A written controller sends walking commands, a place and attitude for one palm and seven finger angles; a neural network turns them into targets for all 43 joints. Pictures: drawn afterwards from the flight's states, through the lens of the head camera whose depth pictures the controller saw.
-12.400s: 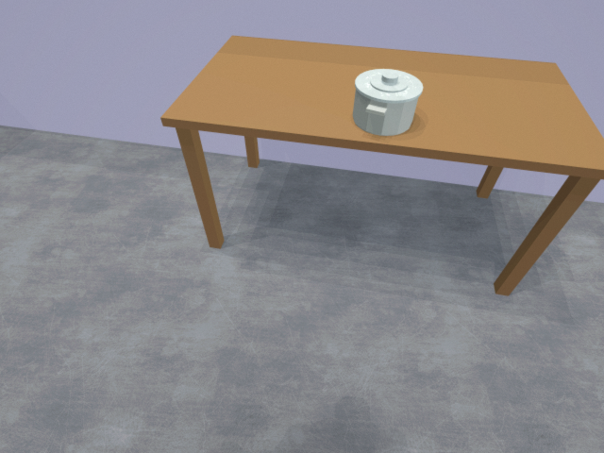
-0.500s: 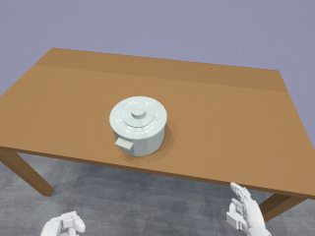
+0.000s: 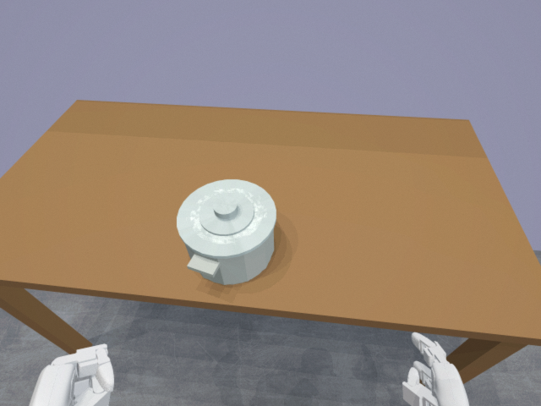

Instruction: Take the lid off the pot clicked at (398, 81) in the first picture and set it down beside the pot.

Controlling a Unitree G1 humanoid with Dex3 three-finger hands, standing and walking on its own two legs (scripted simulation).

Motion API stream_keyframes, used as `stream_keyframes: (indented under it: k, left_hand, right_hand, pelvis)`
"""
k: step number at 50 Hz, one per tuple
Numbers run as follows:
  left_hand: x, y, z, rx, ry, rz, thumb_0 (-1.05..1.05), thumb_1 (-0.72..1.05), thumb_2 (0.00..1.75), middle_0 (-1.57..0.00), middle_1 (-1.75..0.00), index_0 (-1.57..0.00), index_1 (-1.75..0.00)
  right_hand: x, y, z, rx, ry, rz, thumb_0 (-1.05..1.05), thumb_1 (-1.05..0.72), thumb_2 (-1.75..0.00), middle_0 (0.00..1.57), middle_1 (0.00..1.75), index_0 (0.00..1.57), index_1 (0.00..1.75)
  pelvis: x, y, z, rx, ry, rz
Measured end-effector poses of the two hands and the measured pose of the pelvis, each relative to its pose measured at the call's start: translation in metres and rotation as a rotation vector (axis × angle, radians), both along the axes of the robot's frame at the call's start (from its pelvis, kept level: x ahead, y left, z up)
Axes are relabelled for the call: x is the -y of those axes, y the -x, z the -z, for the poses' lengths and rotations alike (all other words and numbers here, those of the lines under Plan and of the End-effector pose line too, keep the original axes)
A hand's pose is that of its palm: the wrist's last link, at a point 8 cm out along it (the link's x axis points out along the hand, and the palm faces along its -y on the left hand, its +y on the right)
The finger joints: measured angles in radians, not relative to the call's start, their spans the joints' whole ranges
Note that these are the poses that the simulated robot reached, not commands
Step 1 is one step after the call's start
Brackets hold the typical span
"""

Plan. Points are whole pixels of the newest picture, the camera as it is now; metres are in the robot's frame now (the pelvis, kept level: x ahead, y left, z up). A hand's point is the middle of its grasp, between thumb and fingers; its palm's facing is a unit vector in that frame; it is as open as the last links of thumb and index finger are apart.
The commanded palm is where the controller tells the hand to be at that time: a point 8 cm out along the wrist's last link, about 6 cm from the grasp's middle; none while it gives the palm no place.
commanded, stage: raise the hand higher, near the body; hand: left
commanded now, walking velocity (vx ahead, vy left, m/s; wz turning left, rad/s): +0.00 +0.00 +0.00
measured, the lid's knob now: (225, 207) +0.45 +0.14 +0.01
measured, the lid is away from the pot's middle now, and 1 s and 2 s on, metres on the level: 0.00 0.00 0.00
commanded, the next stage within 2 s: reach forward and open the fingers in 0.36 s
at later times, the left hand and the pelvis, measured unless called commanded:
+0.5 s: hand (74, 336) +0.17 +0.25 +0.10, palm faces +0.29 -0.81 -0.51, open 3.1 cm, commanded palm +0.13 +0.28 +0.13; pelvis +0.00 +0.01 +0.00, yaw +0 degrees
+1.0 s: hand (69, 318) +0.19 +0.28 +0.08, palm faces -0.26 -0.07 -0.96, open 4.5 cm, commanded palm +0.18 +0.28 +0.14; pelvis -0.02 +0.03 +0.00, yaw +0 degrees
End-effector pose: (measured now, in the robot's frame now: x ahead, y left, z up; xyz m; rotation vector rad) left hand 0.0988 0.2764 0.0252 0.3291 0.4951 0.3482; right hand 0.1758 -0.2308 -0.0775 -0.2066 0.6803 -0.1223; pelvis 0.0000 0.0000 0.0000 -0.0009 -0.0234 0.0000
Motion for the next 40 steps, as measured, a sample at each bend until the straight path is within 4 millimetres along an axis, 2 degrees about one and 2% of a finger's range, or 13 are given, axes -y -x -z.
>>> stream_keyframes:
  k: [3, 8, 24, 29, 33, 36, 40]
  left_hand:
    - [-0.001, -0.003, -0.012, 0.041, -0.013, 0.005, 0.01, 0.9, 0.9, -1.29, -1.5, -1.29, -1.5]
    - [-0.002, -0.013, -0.031, 0.115, -0.038, 0.028, 0.01, 0.9, 0.9, -1.29, -1.5, -1.29, -1.5]
    - [-0.011, -0.03, -0.097, 0.358, -0.15, 0.091, 0.01, 0.9, 0.9, -1.3, -1.5, -1.29, -1.5]
    - [-0.006, -0.047, -0.111, 0.207, -0.615, 0.277, 0.01, 0.88, 0.89, -1.28, -1.49, -1.27, -1.5]
    - [-0.006, -0.053, -0.11, 0.042, -0.889, 0.425, 0.01, 0.83, 0.89, -1.23, -1.45, -1.23, -1.46]
    - [-0.008, -0.057, -0.108, -0.052, -1.008, 0.512, 0.01, 0.76, 0.91, -1.2, -1.38, -1.19, -1.39]
    - [-0.01, -0.065, -0.107, -0.117, -1.04, 0.595, 0.01, 0.65, 0.95, -1.17, -1.24, -1.16, -1.24]
  right_hand:
    - [-0.005, -0.01, -0.005, 0.022, -0.004, -0.009, 0.01, -0.9, -0.9, 0.2, 0.3, 0.21, 0.3]
    - [-0.009, -0.007, -0.004, 0.009, -0.006, -0.015, 0.01, -0.9, -0.9, 0.2, 0.3, 0.2, 0.3]
    - [-0.04, -0.006, -0.002, 0.017, -0.061, -0.083, 0.01, -0.9, -0.9, 0.2, 0.3, 0.2, 0.3]
    - [-0.041, -0.009, 0.002, -0.038, -0.043, -0.129, 0.01, -0.9, -0.9, 0.2, 0.3, 0.21, 0.3]
    - [-0.037, -0.01, 0.007, -0.087, -0.062, -0.112, 0.01, -0.9, -0.9, 0.2, 0.3, 0.21, 0.3]
    - [-0.035, -0.011, 0.01, -0.108, -0.072, -0.101, 0.01, -0.9, -0.9, 0.2, 0.3, 0.21, 0.3]
    - [-0.034, -0.011, 0.012, -0.111, -0.082, -0.089, 0.01, -0.9, -0.9, 0.2, 0.3, 0.2, 0.3]
  pelvis:
    - [-0.002, -0.003, -0.001, 0.006, 0.001, -0.002]
    - [-0.005, -0.005, -0.002, 0.018, 0.001, -0.001]
    - [-0.014, 0.001, -0.003, 0.04, 0.006, 0.001]
    - [-0.016, 0.01, -0.001, 0.003, 0.005, 0.012]
    - [-0.019, 0.015, -0.001, -0.026, 0.003, 0.038]
    - [-0.021, 0.017, -0.001, -0.033, 0.004, 0.034]
    - [-0.023, 0.018, -0.001, -0.027, 0.007, 0.015]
